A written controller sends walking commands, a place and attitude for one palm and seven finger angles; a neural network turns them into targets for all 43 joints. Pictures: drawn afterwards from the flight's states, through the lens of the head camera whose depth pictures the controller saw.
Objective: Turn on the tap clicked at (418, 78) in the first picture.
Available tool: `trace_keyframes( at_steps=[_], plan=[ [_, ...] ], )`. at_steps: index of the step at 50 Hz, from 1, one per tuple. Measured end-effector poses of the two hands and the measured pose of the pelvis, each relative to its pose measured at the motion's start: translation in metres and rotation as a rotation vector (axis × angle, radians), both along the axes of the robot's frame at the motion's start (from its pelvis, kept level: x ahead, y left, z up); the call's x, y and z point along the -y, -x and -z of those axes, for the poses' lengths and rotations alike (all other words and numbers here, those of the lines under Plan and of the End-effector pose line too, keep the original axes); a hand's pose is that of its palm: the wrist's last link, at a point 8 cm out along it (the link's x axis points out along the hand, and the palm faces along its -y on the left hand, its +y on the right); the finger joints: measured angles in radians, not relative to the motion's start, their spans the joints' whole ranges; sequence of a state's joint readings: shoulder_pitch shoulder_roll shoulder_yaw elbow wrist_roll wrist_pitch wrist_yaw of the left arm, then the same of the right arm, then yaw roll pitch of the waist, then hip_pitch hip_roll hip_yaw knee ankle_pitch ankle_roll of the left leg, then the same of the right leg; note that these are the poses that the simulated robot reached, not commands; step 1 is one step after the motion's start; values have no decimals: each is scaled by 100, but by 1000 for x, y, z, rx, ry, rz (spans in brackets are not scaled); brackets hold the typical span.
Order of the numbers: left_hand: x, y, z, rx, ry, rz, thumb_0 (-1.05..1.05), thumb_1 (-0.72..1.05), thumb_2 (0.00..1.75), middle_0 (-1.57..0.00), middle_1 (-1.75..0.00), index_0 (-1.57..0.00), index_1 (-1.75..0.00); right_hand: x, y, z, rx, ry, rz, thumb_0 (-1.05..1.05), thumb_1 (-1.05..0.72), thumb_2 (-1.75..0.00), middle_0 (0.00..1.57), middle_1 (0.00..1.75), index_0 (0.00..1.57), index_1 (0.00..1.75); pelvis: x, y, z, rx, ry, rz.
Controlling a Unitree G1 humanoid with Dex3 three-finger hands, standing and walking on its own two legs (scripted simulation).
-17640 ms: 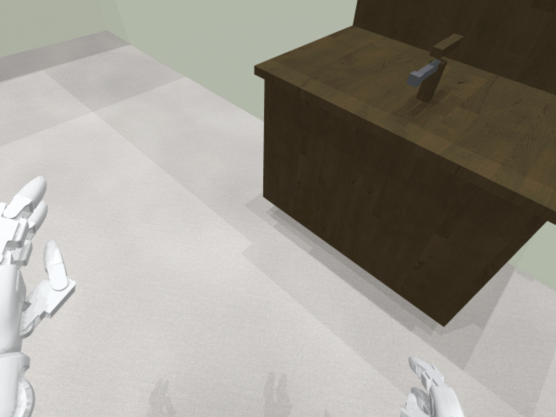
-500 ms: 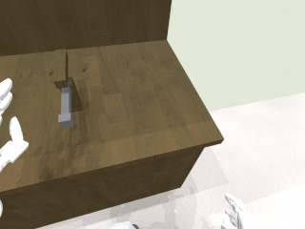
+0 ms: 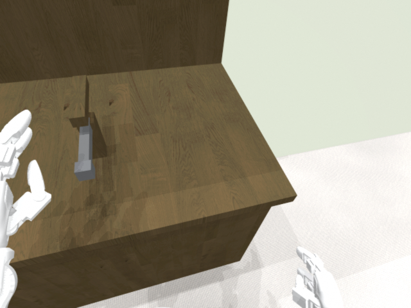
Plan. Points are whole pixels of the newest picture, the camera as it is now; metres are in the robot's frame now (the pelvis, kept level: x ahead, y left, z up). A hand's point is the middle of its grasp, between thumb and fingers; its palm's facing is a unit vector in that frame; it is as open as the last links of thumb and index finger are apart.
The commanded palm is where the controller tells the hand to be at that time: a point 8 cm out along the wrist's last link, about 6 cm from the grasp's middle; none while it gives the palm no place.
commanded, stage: shuffle to correct the standing spot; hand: left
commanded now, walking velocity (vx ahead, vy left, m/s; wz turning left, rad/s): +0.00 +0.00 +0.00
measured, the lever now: (85, 170) +0.32 +0.26 +0.08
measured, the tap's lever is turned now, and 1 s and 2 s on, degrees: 0 0 0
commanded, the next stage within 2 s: come to a stop and stand still in 0.26 s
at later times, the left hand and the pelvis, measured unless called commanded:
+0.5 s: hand (85, 193) +0.23 +0.20 +0.16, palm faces +0.32 -0.85 -0.42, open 7.4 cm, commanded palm +0.17 +0.24 +0.18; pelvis +0.01 -0.04 +0.00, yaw +0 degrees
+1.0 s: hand (77, 189) +0.24 +0.22 +0.15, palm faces +0.27 -0.88 -0.39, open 7.4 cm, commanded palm +0.18 +0.27 +0.18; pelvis +0.01 -0.01 +0.00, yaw -1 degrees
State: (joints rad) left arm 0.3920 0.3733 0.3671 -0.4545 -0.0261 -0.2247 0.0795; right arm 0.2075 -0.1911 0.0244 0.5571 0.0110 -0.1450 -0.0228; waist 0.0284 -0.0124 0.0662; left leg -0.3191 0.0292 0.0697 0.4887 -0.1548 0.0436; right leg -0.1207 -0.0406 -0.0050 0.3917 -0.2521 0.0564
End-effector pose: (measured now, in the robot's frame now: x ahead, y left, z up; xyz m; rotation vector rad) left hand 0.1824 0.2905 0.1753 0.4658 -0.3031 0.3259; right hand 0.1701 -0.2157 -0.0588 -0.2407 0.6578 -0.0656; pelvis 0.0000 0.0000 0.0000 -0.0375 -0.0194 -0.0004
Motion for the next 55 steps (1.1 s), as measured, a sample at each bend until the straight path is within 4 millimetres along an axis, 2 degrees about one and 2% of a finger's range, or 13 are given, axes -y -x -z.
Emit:
trace_keyframes(
  at_steps=[12,24,32,36,38,41,43,47,49,51,55],
  plan=[
    [15,-9,-3,-18,-12,13,2,89,89,-21,-30,-21,-30,15,2,5,-32,-13,30,1,-90,-89,20,30,20,30,14,-7,-1,-6,-9,4],
    [46,-13,-3,-58,-13,27,1,89,89,-21,-30,-21,-30,42,0,11,-43,-33,48,1,-90,-89,20,30,21,30,37,-11,0,-17,2,4],
    [43,-13,0,-84,-8,-9,1,89,89,-21,-30,-22,-30,58,-6,16,-70,1,79,1,-90,-89,20,30,20,30,37,-19,1,-10,-4,-5],
    [35,-17,2,-79,2,-30,1,89,89,-21,-30,-22,-30,55,-11,15,-70,6,83,2,-90,-89,20,30,20,30,33,-22,1,-6,-10,-5],
    [20,-26,-10,-35,-95,-33,2,89,89,-21,-30,-22,-30,51,-13,15,-77,36,45,1,-90,-89,20,30,20,30,33,-21,2,-12,-10,-2],
    [-5,-40,-17,50,-64,-89,1,89,89,-21,-30,-22,-30,43,-16,12,-67,18,32,2,-90,-89,20,30,20,30,29,-17,2,-10,-23,13],
    [-3,-43,-15,66,-29,-80,2,89,89,-21,-30,-21,-30,38,-17,7,-25,-1,38,2,-90,-89,20,30,20,30,23,-14,4,-6,-27,26],
    [23,-36,0,19,7,48,2,90,89,-20,-30,-21,-30,27,-15,-1,36,-20,56,1,-90,-89,20,30,20,30,12,-11,6,-5,-16,29],
    [28,-29,7,-15,11,98,2,90,89,-20,-30,-21,-30,22,-11,-3,32,-10,67,1,-90,-89,20,30,20,30,8,-10,5,-6,-10,27],
    [22,-22,11,-36,2,108,1,89,89,-21,-30,-21,-30,16,-6,-2,11,7,73,1,-90,-89,20,30,20,30,4,-10,4,-9,-6,23],
    [-7,-14,10,-32,-29,35,1,89,89,-21,-30,-22,-30,5,3,3,-44,31,55,1,-90,-89,20,30,20,30,-3,-8,3,-12,0,11]
  ],
)
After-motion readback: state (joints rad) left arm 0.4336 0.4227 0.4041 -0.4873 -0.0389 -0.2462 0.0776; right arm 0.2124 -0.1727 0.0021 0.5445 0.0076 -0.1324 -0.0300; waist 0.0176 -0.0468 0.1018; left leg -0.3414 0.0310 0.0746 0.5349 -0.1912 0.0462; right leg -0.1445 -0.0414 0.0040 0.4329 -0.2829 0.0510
